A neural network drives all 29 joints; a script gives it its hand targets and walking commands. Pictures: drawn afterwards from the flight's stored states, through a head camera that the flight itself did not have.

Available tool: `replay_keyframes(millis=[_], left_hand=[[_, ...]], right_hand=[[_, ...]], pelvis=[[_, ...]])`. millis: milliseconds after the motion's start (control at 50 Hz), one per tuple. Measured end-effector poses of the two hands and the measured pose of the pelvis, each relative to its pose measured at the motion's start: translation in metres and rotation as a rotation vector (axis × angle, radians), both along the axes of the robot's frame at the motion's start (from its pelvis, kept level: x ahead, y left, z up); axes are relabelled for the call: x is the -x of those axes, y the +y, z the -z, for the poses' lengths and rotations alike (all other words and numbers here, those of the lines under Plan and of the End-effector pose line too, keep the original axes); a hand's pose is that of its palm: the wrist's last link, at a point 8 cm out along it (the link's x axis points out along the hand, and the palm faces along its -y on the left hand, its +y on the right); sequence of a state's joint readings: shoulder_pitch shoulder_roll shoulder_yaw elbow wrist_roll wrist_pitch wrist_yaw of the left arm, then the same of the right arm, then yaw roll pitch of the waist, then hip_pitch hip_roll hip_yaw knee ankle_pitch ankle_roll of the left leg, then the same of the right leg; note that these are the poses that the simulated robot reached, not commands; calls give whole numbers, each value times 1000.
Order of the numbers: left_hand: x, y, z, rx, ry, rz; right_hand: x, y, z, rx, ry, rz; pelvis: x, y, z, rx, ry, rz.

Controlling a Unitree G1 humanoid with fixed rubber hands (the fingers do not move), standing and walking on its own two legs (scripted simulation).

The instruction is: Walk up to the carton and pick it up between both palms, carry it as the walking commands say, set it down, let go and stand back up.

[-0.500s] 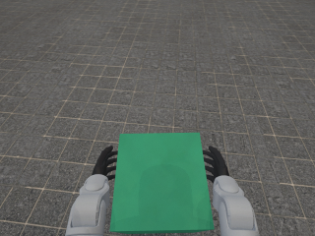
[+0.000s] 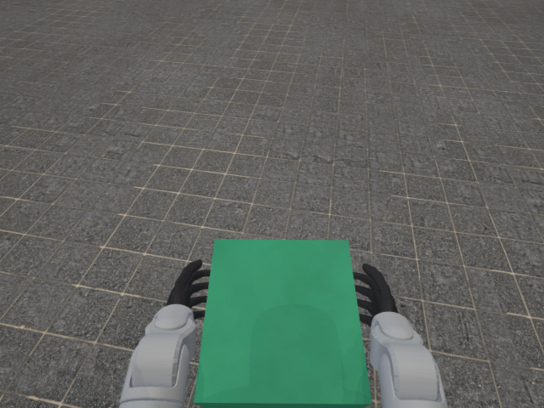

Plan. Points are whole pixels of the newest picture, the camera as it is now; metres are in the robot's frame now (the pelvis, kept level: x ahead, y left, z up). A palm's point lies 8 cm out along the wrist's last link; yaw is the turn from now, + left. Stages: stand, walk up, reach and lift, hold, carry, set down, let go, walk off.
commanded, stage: carry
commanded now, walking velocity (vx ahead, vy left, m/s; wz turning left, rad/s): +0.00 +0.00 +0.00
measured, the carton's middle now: (280, 335) +0.27 -0.01 -0.05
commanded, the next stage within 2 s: none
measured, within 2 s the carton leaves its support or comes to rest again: neither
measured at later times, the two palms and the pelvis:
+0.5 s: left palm (197, 186) +0.57 +0.15 +0.01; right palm (334, 180) +0.57 -0.14 +0.02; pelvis +0.30 +0.01 -0.01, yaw +1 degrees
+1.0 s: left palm (213, 102) +0.92 +0.16 +0.01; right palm (314, 100) +0.91 -0.13 +0.02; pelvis +0.64 +0.02 -0.01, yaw +1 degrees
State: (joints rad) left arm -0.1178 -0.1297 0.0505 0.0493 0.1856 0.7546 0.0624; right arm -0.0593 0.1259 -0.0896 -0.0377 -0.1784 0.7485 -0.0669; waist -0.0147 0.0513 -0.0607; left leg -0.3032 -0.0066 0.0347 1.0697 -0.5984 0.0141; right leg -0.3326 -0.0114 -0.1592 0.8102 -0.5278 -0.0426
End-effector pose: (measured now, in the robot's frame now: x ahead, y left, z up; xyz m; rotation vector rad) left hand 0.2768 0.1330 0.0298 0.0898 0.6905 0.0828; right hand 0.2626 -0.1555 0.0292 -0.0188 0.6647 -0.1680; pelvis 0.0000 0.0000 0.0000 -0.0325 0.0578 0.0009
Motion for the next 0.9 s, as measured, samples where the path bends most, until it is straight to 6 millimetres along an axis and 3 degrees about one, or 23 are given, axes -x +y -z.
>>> replay_keyframes(millis=[160,240,340,460,600,700,820,900], left_hand=[[-73,15,25,59,27,-62],[-120,18,21,39,44,-45],[-194,10,11,7,20,2],[-271,12,18,11,18,-15],[-345,38,35,87,14,-135],[-417,42,31,74,42,-101],[-519,24,14,21,29,18],[-585,12,13,2,-11,57]], right_hand=[[-96,16,1,53,26,-57],[-138,18,4,33,40,-40],[-193,11,8,-4,16,10],[-276,12,13,-2,18,-6],[-385,40,8,58,12,-115],[-447,43,12,54,39,-88],[-511,25,11,1,27,36],[-568,13,13,-25,-13,74]], pelvis=[[-89,3,6,-33,-21,19],[-134,10,2,-8,-27,50],[-193,13,2,-3,-14,58],[-272,7,7,-8,0,-17],[-365,11,12,-28,-5,-16],[-434,24,6,-11,-25,44],[-512,33,-3,1,0,60],[-574,29,8,-1,-4,43]])
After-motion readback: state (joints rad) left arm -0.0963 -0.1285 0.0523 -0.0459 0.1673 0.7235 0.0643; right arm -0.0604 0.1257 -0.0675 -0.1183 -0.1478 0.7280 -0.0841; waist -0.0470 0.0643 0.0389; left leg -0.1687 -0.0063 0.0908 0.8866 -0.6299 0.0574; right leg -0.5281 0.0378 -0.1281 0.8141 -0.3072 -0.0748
